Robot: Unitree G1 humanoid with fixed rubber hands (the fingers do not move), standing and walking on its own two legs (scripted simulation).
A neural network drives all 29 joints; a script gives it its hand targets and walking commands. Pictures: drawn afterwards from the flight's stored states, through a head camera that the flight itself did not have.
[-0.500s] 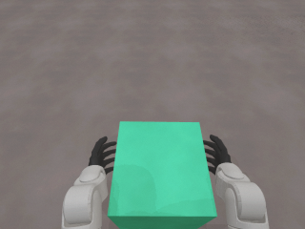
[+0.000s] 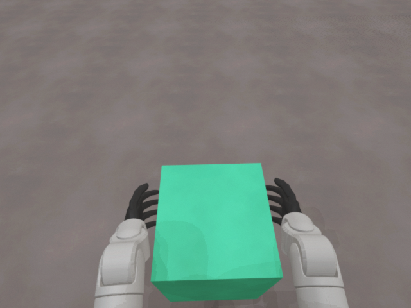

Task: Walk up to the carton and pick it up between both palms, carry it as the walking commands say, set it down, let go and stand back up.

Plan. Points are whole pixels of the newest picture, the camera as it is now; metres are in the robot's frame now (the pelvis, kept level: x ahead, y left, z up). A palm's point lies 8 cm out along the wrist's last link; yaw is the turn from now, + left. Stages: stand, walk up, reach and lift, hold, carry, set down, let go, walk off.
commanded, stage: carry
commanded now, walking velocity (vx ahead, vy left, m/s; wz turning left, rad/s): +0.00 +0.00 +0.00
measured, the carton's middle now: (212, 236) +0.28 +0.00 -0.05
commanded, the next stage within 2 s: none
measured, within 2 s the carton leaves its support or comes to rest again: neither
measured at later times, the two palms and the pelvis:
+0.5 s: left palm (121, 245) +0.24 +0.17 +0.04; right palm (281, 236) +0.24 -0.12 +0.04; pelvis -0.04 +0.02 +0.00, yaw +1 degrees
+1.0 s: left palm (129, 279) +0.17 +0.13 +0.09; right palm (327, 274) +0.16 -0.16 +0.08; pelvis -0.08 -0.02 -0.01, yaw +0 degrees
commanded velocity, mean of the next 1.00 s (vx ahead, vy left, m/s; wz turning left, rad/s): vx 0.00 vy -0.08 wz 0.00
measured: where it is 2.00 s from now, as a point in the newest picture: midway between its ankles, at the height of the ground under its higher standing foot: outside the picture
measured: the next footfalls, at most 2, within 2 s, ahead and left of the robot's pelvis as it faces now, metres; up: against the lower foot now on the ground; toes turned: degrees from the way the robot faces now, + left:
none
